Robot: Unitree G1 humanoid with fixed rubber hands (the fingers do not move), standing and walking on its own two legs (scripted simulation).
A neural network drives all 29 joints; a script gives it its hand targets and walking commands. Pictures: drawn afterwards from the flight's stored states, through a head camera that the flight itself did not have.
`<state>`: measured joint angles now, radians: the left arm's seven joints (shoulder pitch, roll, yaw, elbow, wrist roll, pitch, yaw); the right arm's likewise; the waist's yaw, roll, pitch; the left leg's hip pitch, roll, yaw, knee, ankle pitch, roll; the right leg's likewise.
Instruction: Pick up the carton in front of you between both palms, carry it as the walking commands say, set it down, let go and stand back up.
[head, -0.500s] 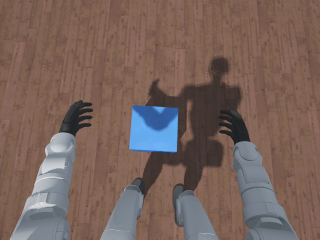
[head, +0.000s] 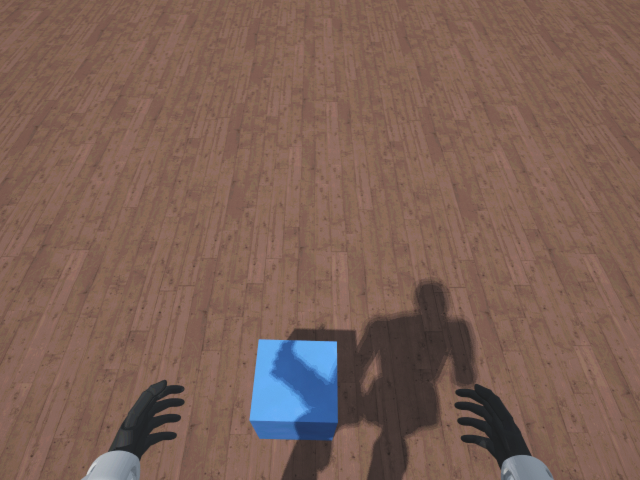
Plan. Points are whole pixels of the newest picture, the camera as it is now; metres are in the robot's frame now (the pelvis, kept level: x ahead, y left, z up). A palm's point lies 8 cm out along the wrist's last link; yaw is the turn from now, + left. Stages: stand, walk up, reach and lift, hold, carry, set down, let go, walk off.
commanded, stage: let go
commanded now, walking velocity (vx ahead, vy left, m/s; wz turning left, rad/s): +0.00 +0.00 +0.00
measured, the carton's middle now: (296, 391) +0.38 +0.05 -0.65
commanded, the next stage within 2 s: stand in 0.36 s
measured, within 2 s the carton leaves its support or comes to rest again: neither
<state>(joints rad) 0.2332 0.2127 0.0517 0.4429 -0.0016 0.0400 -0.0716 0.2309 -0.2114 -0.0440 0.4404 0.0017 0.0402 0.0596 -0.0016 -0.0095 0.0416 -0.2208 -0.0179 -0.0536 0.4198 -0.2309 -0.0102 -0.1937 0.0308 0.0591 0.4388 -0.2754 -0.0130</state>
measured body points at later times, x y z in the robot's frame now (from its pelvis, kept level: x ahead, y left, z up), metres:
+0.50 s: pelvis +0.00 +0.01 -0.01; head +0.01 +0.02 +0.44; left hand +0.16 +0.28 -0.09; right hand +0.16 -0.26 -0.09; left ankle -0.01 +0.13 -0.74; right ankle -0.03 -0.11 -0.74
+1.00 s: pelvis +0.01 +0.02 +0.00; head +0.02 +0.02 +0.45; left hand +0.15 +0.31 -0.11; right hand +0.14 -0.28 -0.10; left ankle -0.01 +0.13 -0.74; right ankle -0.03 -0.11 -0.74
